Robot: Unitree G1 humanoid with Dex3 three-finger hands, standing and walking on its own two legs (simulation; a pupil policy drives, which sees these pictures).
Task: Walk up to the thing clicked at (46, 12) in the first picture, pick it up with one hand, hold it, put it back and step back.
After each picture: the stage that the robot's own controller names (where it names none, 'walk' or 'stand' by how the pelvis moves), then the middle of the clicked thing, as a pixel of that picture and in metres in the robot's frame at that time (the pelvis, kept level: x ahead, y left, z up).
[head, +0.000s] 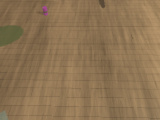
stand; (45, 10) +2.11 +0.57 -0.72
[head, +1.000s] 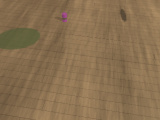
walk; (64, 17) +1.99 +0.28 -0.69
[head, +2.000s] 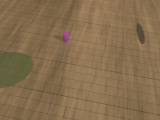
walk; (65, 37) +1.35 +0.17 -0.71
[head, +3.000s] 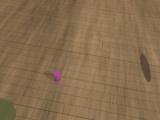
walk; (57, 76) +0.88 +0.20 -0.71
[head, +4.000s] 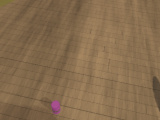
walk; (55, 107) +0.56 +0.18 -0.71
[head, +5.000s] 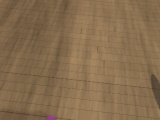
stand; out of the picture +0.40 +0.21 -0.70
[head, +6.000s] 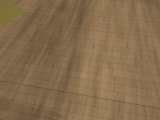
stand; out of the picture +0.37 +0.21 -0.72
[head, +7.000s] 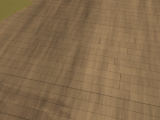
stand; out of the picture +0.35 +0.20 -0.71
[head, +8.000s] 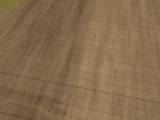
stand; out of the picture +0.36 +0.19 -0.71
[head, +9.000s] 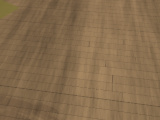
stand; out of the picture +0.31 +0.20 -0.72
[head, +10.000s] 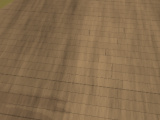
stand; out of the picture +0.35 +0.23 -0.70
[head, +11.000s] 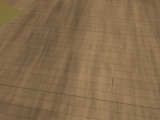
stand; out of the picture +0.35 +0.21 -0.72
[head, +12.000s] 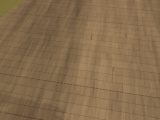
stand; out of the picture +0.39 +0.22 -0.72
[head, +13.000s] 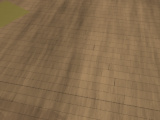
stand; out of the picture +0.37 +0.22 -0.72
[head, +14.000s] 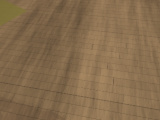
stand; out of the picture +0.35 +0.23 -0.73
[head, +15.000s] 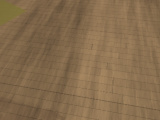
stand; out of the picture +0.35 +0.23 -0.73
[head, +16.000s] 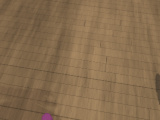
go down; (47, 119) +0.37 +0.23 -0.68
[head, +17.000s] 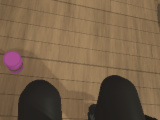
go down; (14, 62) +0.44 +0.25 -0.29
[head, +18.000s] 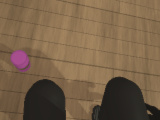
close in; (21, 61) +0.44 +0.25 -0.29
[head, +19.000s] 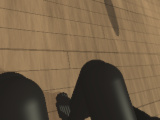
close in; out of the picture +0.43 +0.28 -0.22
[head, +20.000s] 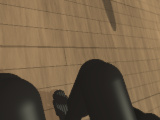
close; out of the picture +0.42 +0.29 -0.23
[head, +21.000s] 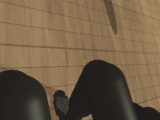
lift; out of the picture +0.39 +0.27 -0.23
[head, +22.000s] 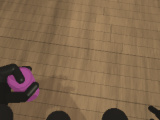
lift; (25, 85) +0.33 +0.20 -0.02
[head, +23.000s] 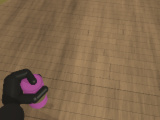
hold; (35, 92) +0.32 +0.18 +0.00
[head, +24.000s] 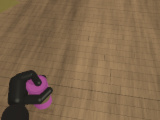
hold; (40, 93) +0.33 +0.17 +0.00
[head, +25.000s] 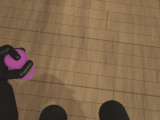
crouch; (21, 65) +0.41 +0.21 -0.08
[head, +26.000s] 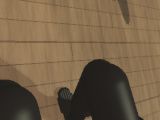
lower; out of the picture +0.43 +0.28 -0.23
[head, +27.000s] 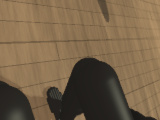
lower; out of the picture +0.43 +0.31 -0.23
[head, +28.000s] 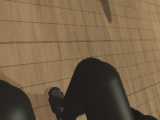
lower; out of the picture +0.43 +0.31 -0.23
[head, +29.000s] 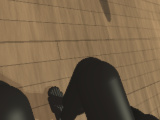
lower; out of the picture +0.43 +0.31 -0.23
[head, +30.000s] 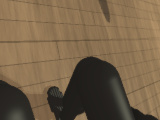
loosen; out of the picture +0.43 +0.31 -0.23
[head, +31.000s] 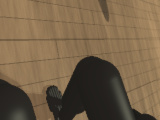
withdraw; out of the picture +0.42 +0.29 -0.23
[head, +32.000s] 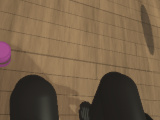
stand; (1, 55) +0.43 +0.26 -0.27
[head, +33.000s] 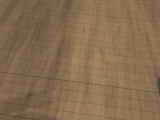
stand; out of the picture +0.39 +0.21 -0.63
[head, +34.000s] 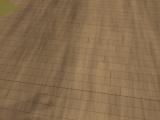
stand; out of the picture +0.38 +0.22 -0.67
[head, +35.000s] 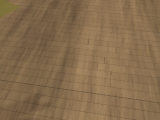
stand; out of the picture +0.38 +0.21 -0.67
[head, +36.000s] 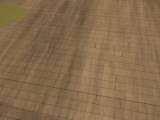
walk; out of the picture +0.41 +0.21 -0.72
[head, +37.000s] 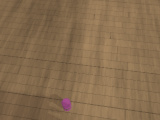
walk; (66, 104) +0.46 +0.15 -0.71
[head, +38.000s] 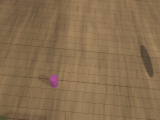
walk; (54, 81) +0.69 +0.19 -0.70
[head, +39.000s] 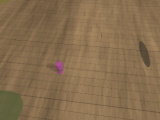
stand; (59, 67) +0.98 +0.29 -0.70
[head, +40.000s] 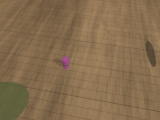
stand; (65, 62) +1.02 +0.20 -0.71
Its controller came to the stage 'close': yes
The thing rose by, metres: 0.71
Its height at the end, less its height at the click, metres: +0.00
